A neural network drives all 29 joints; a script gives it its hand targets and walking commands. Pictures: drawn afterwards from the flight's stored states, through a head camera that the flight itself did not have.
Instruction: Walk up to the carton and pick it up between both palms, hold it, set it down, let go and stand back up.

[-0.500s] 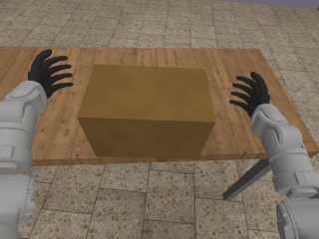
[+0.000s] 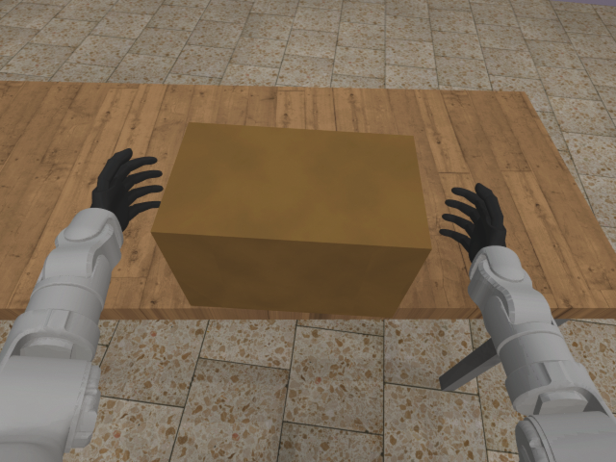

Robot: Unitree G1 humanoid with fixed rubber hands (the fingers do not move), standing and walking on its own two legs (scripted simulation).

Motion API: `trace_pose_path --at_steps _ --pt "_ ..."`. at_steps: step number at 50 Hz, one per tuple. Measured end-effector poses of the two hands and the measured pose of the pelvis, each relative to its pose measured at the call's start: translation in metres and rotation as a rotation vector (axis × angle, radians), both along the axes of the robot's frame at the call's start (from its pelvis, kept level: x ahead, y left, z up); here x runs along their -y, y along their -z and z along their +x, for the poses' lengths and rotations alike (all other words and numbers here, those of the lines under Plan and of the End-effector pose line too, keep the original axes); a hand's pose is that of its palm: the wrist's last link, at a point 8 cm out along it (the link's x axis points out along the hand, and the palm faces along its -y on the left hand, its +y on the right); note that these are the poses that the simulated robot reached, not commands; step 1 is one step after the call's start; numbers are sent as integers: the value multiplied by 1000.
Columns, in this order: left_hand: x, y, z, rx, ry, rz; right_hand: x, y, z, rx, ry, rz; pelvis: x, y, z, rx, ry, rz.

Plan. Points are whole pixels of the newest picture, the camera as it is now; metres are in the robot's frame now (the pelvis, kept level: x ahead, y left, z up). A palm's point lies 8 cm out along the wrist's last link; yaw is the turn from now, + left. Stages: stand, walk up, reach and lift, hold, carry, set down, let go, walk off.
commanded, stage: reach and lift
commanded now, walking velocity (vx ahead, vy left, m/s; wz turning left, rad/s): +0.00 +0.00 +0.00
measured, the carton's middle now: (295, 225) +0.41 +0.02 +0.04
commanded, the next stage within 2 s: none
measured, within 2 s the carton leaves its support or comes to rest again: neither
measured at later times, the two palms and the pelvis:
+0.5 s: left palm (124, 215) +0.42 +0.24 +0.06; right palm (471, 243) +0.37 -0.22 +0.05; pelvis +0.00 +0.01 -0.01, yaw +0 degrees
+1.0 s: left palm (149, 225) +0.42 +0.21 +0.05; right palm (446, 244) +0.37 -0.18 +0.05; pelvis -0.01 +0.01 -0.01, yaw +0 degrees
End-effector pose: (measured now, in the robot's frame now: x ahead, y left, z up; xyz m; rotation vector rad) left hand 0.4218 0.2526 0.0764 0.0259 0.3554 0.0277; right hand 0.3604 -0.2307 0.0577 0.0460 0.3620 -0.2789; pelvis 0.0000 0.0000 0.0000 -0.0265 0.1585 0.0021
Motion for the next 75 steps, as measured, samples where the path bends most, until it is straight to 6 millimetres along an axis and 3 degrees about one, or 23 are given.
trace_pose_path --at_steps 5,10,26,38,49,75 --pt "7 26 -6 -3 -2 -6 -6 20 -5 -4 5 -6 -1 3 1 -42 2 -2" --pt "12 36 -9 10 8 -21 -10 24 -6 20 7 -10 -3 6 2 -71 6 -6" --pt "11 11 0 68 7 -13 -17 6 7 42 -1 -13 -8 9 -5 -57 -4 -10" --pt "28 21 -7 46 25 -24 -38 14 5 33 -11 8 -7 10 -10 -65 -12 -11" --pt "39 27 -7 39 31 -40 -47 8 7 37 7 -3 -5 11 -12 -68 -11 -14" --pt "40 24 -4 46 13 -26 -57 5 9 49 5 3 -5 7 -6 -43 -4 -16"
